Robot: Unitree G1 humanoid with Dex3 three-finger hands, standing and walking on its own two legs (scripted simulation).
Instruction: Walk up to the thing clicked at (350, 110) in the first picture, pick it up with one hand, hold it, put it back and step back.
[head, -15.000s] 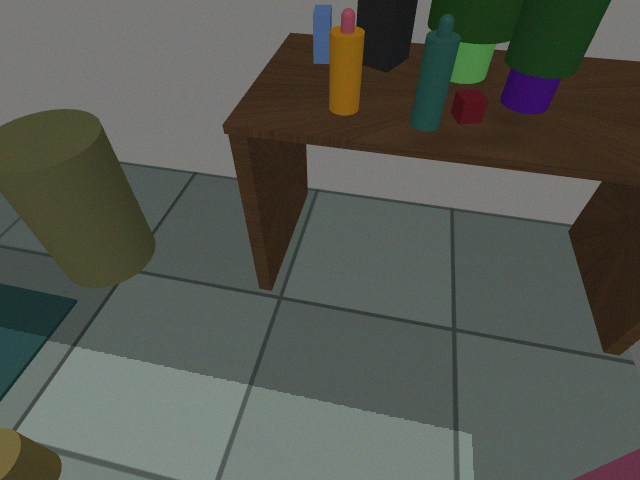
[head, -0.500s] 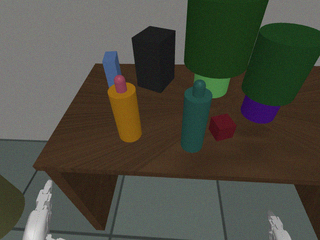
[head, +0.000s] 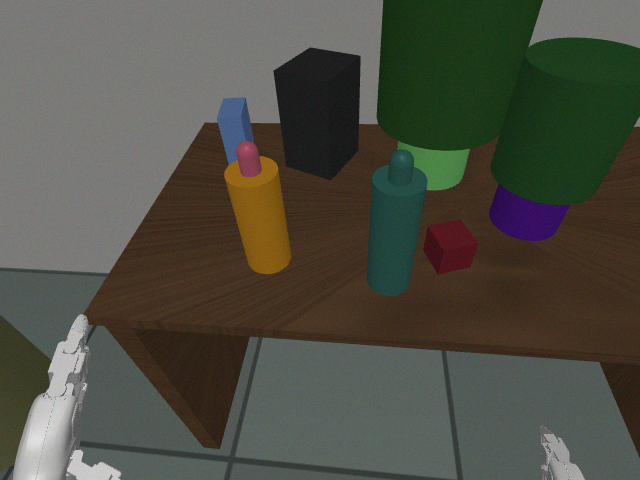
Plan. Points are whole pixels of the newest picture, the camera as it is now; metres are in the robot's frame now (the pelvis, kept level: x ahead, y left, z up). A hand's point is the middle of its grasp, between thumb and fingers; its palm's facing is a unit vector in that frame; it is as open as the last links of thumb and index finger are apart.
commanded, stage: rise first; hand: left
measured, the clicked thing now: (259, 207) +0.52 +0.13 +0.08
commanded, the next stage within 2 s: go down in 0.52 s
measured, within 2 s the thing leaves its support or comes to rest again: neither
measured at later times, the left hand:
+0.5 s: hand (113, 416) +0.18 +0.22 +0.11, palm faces +0.22 -0.89 -0.40, open 17.7 cm
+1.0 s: hand (96, 347) +0.23 +0.24 +0.14, palm faces +0.23 -0.93 -0.27, open 17.7 cm
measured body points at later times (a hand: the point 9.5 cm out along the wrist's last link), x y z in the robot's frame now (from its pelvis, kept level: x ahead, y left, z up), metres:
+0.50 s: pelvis -0.01 +0.00 +0.00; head -0.01 -0.02 +0.45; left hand +0.16 +0.26 +0.13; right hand +0.15 -0.27 -0.09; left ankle -0.02 +0.13 -0.74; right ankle +0.02 -0.12 -0.74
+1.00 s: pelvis +0.00 +0.00 -0.01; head -0.01 -0.01 +0.44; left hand +0.21 +0.29 +0.15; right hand +0.17 -0.25 -0.09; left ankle -0.02 +0.13 -0.74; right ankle +0.02 -0.12 -0.74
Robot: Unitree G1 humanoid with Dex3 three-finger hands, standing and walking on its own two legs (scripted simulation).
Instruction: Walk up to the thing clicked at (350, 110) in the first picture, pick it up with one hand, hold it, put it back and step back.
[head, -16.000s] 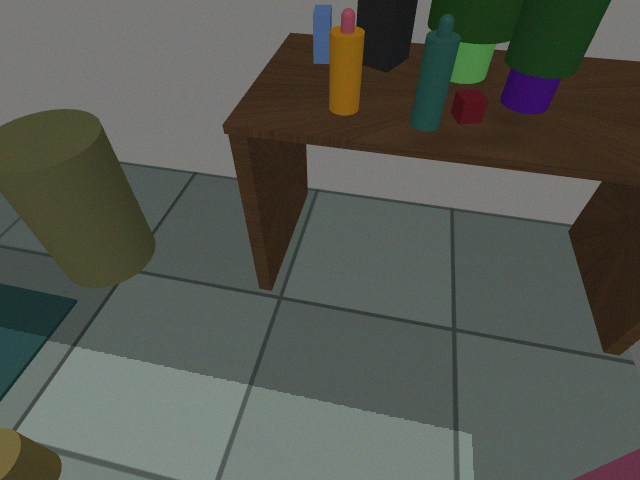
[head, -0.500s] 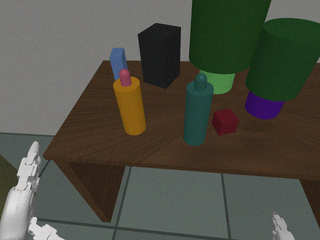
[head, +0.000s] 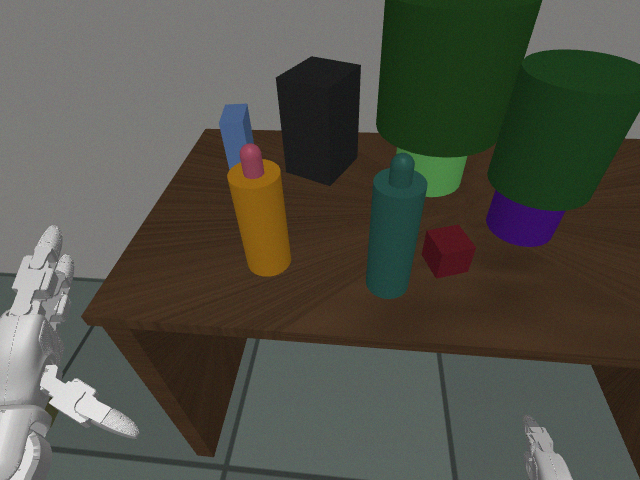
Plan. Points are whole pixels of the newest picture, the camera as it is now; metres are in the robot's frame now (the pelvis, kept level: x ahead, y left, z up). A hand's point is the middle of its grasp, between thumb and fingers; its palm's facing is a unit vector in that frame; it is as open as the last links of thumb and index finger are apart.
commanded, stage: go down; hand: left
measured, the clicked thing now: (260, 210) +0.52 +0.12 +0.08
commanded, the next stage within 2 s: none
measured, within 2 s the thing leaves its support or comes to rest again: neither
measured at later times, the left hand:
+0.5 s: hand (109, 268) +0.34 +0.27 +0.14, palm faces +0.01 -1.00 +0.00, open 17.7 cm
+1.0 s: hand (111, 228) +0.40 +0.29 +0.15, palm faces +0.03 -1.00 +0.00, open 17.7 cm
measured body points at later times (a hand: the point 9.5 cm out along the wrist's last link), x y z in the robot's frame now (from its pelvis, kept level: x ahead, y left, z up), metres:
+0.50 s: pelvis +0.01 +0.01 +0.00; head +0.00 +0.01 +0.45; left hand +0.33 +0.32 +0.15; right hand +0.16 -0.26 -0.07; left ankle -0.02 +0.13 -0.74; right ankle +0.02 -0.12 -0.74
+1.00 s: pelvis -0.01 +0.00 +0.00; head +0.02 +0.00 +0.45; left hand +0.39 +0.34 +0.16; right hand +0.13 -0.26 -0.08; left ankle -0.02 +0.13 -0.74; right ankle +0.02 -0.12 -0.74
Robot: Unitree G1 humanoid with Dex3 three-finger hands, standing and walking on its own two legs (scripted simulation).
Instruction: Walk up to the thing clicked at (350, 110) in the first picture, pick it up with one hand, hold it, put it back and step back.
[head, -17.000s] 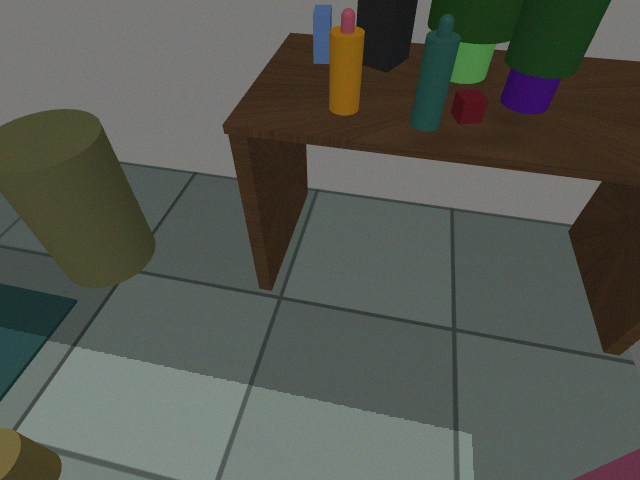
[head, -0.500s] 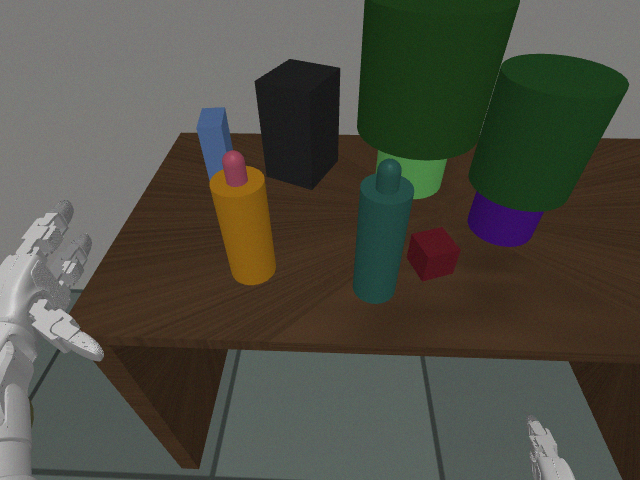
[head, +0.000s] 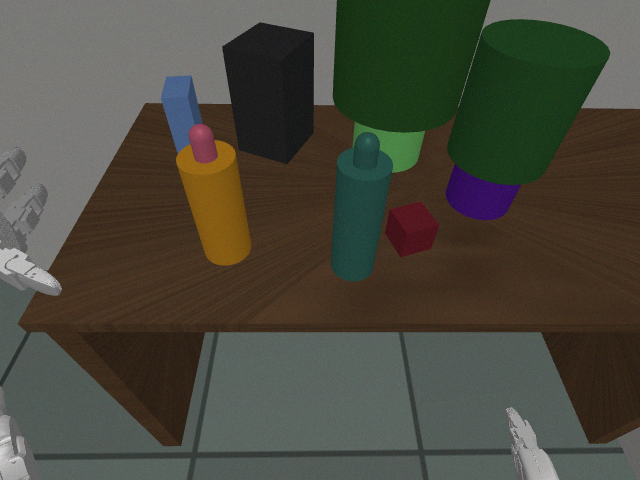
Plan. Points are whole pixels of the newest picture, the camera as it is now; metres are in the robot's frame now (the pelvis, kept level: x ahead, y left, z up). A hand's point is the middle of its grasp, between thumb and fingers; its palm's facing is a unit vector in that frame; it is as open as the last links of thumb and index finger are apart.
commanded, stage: go down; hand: left
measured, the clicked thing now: (215, 195) +0.52 +0.14 +0.08
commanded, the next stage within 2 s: approach in 1.62 s
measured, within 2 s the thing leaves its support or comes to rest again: neither
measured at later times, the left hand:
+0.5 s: hand (46, 206) +0.44 +0.32 +0.15, palm faces +0.05 -1.00 +0.00, open 17.5 cm
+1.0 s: hand (46, 197) +0.45 +0.32 +0.15, palm faces +0.06 -1.00 +0.01, open 17.4 cm
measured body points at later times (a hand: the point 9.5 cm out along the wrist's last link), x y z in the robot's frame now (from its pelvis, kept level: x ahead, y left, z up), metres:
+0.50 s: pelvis +0.02 +0.01 +0.00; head +0.06 +0.02 +0.44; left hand +0.43 +0.37 +0.15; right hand +0.17 -0.25 -0.08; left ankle -0.02 +0.13 -0.74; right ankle +0.03 -0.12 -0.74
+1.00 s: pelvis +0.02 +0.01 -0.01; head +0.08 +0.03 +0.44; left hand +0.44 +0.38 +0.15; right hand +0.17 -0.26 -0.07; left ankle -0.02 +0.13 -0.74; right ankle +0.03 -0.12 -0.74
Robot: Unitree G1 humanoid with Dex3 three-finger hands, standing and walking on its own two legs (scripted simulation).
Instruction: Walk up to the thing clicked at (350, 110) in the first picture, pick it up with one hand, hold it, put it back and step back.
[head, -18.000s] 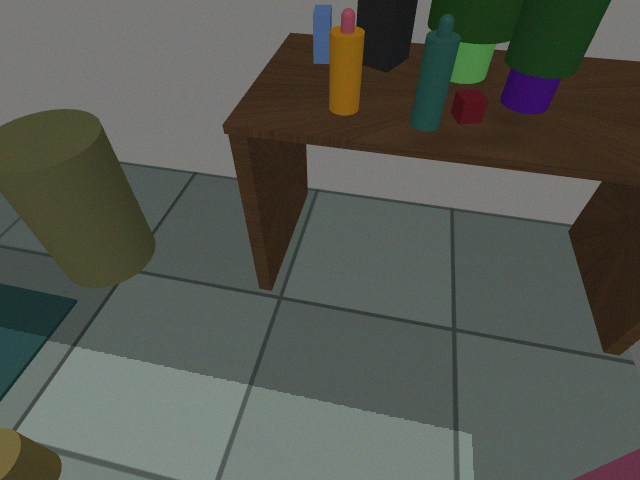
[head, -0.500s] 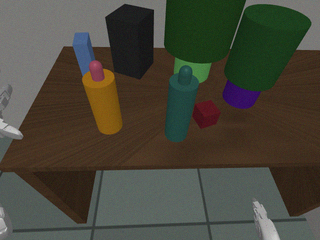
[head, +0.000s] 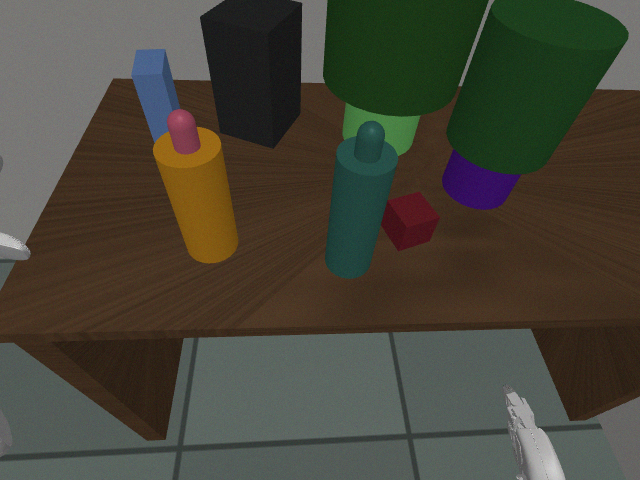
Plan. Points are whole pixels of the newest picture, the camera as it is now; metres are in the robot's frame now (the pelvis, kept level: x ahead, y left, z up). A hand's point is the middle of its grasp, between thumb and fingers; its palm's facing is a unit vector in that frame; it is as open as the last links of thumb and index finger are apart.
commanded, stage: go down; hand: left
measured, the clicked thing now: (198, 188) +0.50 +0.13 +0.09
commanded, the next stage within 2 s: approach in 0.62 s
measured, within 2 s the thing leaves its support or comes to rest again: neither
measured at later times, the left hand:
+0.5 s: hand (6, 183) +0.46 +0.32 +0.15, palm faces +0.08 -1.00 +0.01, open 17.3 cm
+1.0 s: hand (48, 193) +0.48 +0.30 +0.12, palm faces +0.04 -1.00 +0.02, open 17.1 cm
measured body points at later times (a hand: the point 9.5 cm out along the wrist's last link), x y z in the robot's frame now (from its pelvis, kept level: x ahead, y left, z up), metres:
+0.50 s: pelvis +0.00 +0.00 -0.01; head +0.07 +0.03 +0.43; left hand +0.45 +0.38 +0.15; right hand +0.14 -0.26 -0.07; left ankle -0.04 +0.12 -0.73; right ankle +0.01 -0.13 -0.73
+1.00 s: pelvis +0.00 +0.01 -0.02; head +0.09 +0.04 +0.42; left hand +0.47 +0.36 +0.12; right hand +0.15 -0.24 -0.07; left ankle -0.04 +0.12 -0.73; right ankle +0.01 -0.13 -0.73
